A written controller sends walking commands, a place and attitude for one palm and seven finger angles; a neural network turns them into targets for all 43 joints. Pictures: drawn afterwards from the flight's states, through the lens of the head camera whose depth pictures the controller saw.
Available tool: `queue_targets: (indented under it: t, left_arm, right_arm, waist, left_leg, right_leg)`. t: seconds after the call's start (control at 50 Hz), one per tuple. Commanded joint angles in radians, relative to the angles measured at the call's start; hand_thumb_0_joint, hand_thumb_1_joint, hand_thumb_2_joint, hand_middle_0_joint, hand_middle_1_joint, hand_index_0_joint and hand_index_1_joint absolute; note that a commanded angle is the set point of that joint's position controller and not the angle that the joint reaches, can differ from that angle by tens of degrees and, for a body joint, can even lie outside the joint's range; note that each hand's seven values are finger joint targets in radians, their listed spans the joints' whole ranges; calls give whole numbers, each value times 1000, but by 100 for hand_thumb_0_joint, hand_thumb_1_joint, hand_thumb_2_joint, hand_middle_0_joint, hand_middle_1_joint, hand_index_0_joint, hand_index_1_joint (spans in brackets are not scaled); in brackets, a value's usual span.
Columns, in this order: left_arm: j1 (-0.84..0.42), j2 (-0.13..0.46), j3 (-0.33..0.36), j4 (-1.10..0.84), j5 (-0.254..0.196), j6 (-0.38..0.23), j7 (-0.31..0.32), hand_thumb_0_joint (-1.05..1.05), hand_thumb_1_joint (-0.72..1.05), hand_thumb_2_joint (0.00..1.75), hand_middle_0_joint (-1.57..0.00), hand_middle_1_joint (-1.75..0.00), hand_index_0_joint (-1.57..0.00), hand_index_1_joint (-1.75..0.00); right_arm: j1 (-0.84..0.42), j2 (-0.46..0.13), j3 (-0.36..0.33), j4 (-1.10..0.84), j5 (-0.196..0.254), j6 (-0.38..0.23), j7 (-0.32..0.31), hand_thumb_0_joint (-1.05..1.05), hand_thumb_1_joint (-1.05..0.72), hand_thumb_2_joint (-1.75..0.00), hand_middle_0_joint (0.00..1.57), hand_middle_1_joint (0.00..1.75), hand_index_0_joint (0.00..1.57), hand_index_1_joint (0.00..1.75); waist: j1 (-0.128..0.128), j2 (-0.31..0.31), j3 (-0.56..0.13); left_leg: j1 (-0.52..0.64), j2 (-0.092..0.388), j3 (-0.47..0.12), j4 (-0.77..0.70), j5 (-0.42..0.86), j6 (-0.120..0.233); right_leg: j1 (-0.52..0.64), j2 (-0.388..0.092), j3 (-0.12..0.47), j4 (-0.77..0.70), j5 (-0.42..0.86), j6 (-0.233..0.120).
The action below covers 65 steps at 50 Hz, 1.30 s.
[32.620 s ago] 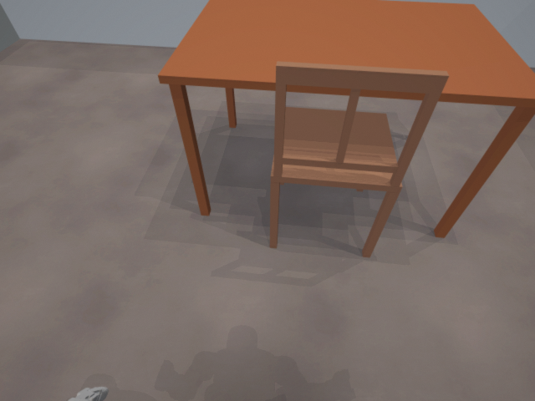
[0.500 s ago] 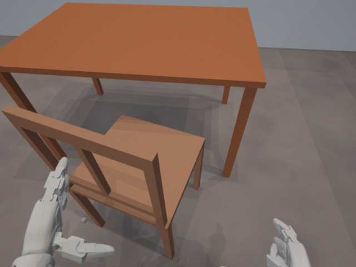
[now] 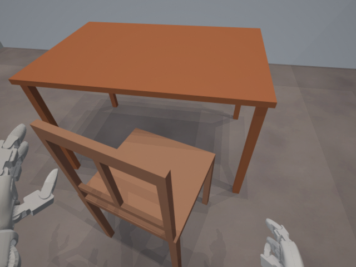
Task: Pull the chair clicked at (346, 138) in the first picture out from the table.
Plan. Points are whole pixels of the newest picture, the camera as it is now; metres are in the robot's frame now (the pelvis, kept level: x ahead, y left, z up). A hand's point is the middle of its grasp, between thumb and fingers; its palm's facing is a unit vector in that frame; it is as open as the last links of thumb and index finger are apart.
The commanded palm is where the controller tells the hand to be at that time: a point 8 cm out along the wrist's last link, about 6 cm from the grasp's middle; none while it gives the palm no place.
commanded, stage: draw the hand back to the body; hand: left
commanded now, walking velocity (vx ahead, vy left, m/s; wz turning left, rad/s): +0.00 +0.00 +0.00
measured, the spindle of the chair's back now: (110, 183) +0.36 +0.27 -0.10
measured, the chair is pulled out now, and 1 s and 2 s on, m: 0.30 0.30 0.30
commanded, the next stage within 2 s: step back with the hand held close in 0.40 s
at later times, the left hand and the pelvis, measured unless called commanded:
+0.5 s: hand (33, 182) +0.19 +0.28 +0.17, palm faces +0.48 -0.80 -0.37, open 7.4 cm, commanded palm +0.14 +0.31 +0.18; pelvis +0.00 +0.01 +0.00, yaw -1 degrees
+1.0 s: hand (39, 193) +0.18 +0.26 +0.16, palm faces +0.38 -0.77 -0.51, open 7.4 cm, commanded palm +0.12 +0.31 +0.18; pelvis -0.03 +0.01 -0.01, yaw -2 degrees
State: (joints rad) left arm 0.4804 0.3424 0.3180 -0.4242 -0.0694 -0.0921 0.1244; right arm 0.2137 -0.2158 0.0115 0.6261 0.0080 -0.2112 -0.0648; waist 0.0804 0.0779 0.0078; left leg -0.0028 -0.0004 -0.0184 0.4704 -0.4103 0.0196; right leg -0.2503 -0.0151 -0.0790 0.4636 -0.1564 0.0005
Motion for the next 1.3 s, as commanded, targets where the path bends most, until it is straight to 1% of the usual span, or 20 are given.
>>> queue_targets:
  t: [0.0, 0.06, 0.22, 0.28, 0.32, 0.36, 0.42, 0.46, 0.5, 0.52, 0.54, 0.56, 0.68, 0.76, 0.84, 0.98, 1.06, 1.14, 1.22, 1.28]
  left_arm:
    - [-115, 210, 186, -217, -3, -83, 27, 0, 90, 90, -20, -30, -20, -30]
    - [-85, 130, 118, -143, -4, -75, 9, 0, 90, 90, -20, -30, -20, -30]
    - [-96, 189, 160, -221, -2, -94, 18, 0, 90, 90, -20, -30, -20, -30]
    - [-109, 192, 160, -248, 3, -96, 19, 0, 90, 90, -20, -30, -20, -30]
    - [-88, 188, 166, -222, 0, -95, 22, 0, 90, 90, -20, -30, -20, -30]
    - [-106, 179, 153, -219, 3, -91, 18, 0, 90, 90, -20, -30, -20, -30]
    - [-110, 170, 147, -203, 0, -96, 19, 0, 90, 90, -20, -30, -20, -30]
    - [-110, 173, 152, -192, 0, -93, 17, 0, 90, 90, -20, -30, -20, -30]
    - [-147, 136, 99, -198, 1, -98, 12, 0, 90, 90, -20, -30, -20, -30]
    - [-293, 275, 249, -260, 11, -148, 24, 0, 90, 90, -20, -30, -20, -30]
    - [-180, 204, 199, -160, 13, -148, 20, 0, 90, 90, -20, -30, -20, -30]
    - [-183, 189, 187, -185, 19, -155, 16, 0, 90, 90, -20, -30, -20, -30]
    - [-27, 190, 193, -209, 27, -145, 24, 0, 90, 90, -20, -30, -20, -30]
    - [47, 242, 251, -265, 20, -138, 28, 0, 90, 90, -20, -30, -20, -30]
    - [91, 237, 256, -263, 11, -132, 33, 0, 90, 90, -20, -30, -20, -30]
    - [15, 212, 218, -254, 20, -118, 47, 0, 90, 90, -20, -30, -20, -30]
    - [-37, 221, 204, -246, 29, -111, 56, 0, 90, 90, -20, -30, -20, -30]
    - [-36, 231, 203, -239, 39, -119, 63, 0, 90, 90, -20, -30, -20, -30]
    - [0, 244, 221, -248, 42, -135, 70, 0, 90, 90, -20, -30, -20, -30]
    - [7, 243, 230, -259, 46, -144, 74, 0, 90, 90, -20, -30, -20, -30]
  right_arm:
    - [-105, -108, -50, -137, 3, -62, -9, 0, -90, -90, 20, 30, 20, 30]
    - [-111, -111, -53, -129, 7, -53, 1, 0, -90, -90, 20, 30, 20, 30]
    - [-111, -115, -61, -134, -1, -53, 4, 0, -90, -90, 20, 30, 20, 30]
    - [-109, -110, -58, -131, 0, -56, 6, 0, -90, -90, 20, 30, 20, 30]
    - [-106, -110, -60, -128, -2, -56, 8, 0, -90, -90, 20, 30, 20, 30]
    - [-114, -113, -60, -128, 4, -53, 9, 0, -90, -90, 20, 30, 20, 30]
    - [-108, -114, -62, -127, 2, -51, 9, 0, -90, -90, 20, 30, 20, 30]
    - [-112, -116, -62, -126, 3, -50, 10, 0, -90, -90, 20, 30, 20, 30]
    - [-114, -114, -59, -127, 3, -49, 13, 0, -90, -90, 20, 30, 20, 30]
    - [-86, -133, -48, -170, 14, -21, 2, 0, -90, -90, 20, 30, 20, 30]
    - [-92, -117, -37, -148, 9, 1, -7, 0, -90, -90, 20, 30, 20, 30]
    - [-91, -122, -40, -166, 9, 12, -10, 0, -90, -90, 20, 30, 20, 30]
    - [-111, -127, -50, -206, 0, 78, -14, 0, -90, -90, 20, 30, 20, 30]
    - [-110, -125, -62, -232, 9, 117, -12, 0, -90, -90, 20, 30, 20, 30]
    - [-111, -120, -64, -244, 18, 143, -17, 0, -90, -90, 20, 30, 20, 30]
    - [-114, -136, -60, -239, 13, 138, -38, 0, -90, -90, 20, 30, 20, 30]
    - [-107, -143, -57, -234, 13, 134, -43, 0, -90, -90, 20, 30, 20, 30]
    - [-94, -138, -50, -230, 10, 134, -35, 0, -90, -90, 20, 30, 20, 30]
    - [-93, -137, -46, -228, 11, 133, -31, 0, -90, -90, 20, 30, 20, 30]
    - [-95, -140, -46, -232, 10, 128, -32, 0, -90, -90, 20, 30, 20, 30]
  waist:
    - [-4, -18, -76]
    - [-13, -21, -16]
    - [-1, -12, -105]
    - [-3, 49, -82]
    - [-2, 8, -85]
    - [-7, 47, -52]
    - [-7, -1, -55]
    - [-7, 18, -48]
    - [-15, 1, -36]
    - [-61, -29, 11]
    - [-63, -60, 10]
    - [-66, -28, 13]
    - [-68, 0, -139]
    - [-69, -23, -213]
    - [-79, -50, -212]
    - [-83, 5, -112]
    - [-84, -60, -71]
    - [-87, -124, -63]
    - [-87, -88, -96]
    - [-87, -26, -99]
  left_leg:
    - [-227, 27, 24, -121, 425, -35]
    - [-240, 30, 27, -129, 440, -38]
    - [-197, 33, 18, -125, 503, -47]
    - [-200, 37, 11, -127, 545, -63]
    - [-197, 39, 11, -128, 545, -62]
    - [-209, 41, 12, -133, 524, -64]
    - [-212, 41, 10, -137, 501, -61]
    - [-217, 41, 9, -136, 497, -62]
    - [-218, 40, 9, -142, 463, -59]
    - [-283, 78, 12, -140, 268, -7]
    - [-280, 69, 4, -143, 181, 9]
    - [-295, 69, -5, -156, 177, 11]
    - [-262, 102, -15, -62, 533, -15]
    - [-287, 94, -23, 7, 590, -37]
    - [-318, 101, -29, 9, 505, -22]
    - [-436, 137, -56, -65, 278, 28]
    - [-512, 102, -43, -43, 58, 37]
    - [-502, 53, -28, 3, -105, 40]
    - [-488, 61, -44, -24, -130, 49]
    - [-550, 93, -68, -92, -140, 59]
  right_leg:
    - [284, -19, 30, -40, 141, -24]
    - [252, -17, 28, -51, 132, -24]
    - [291, -22, 27, -41, 167, -25]
    - [288, -21, 28, -38, 176, -28]
    - [287, -20, 25, -41, 177, -27]
    - [267, -15, 31, -43, 150, -26]
    - [265, -16, 24, -39, 134, -25]
    - [261, -15, 29, -41, 132, -27]
    - [246, -16, 26, -42, 110, -25]
    - [199, -53, 134, -36, 154, -18]
    - [163, -70, 132, -53, 118, -16]
    - [164, -66, 135, -41, 127, -17]
    - [209, -92, 101, 60, 407, -27]
    - [223, -134, 136, 98, 501, -55]
    - [173, -130, 133, 116, 424, -42]
    - [118, -76, 111, 154, 199, -5]
    - [109, -100, 173, 93, 121, -17]
    - [46, -140, 242, -46, -97, -33]
    - [42, -132, 228, -77, -183, -28]
    - [108, -96, 177, -6, -124, -10]
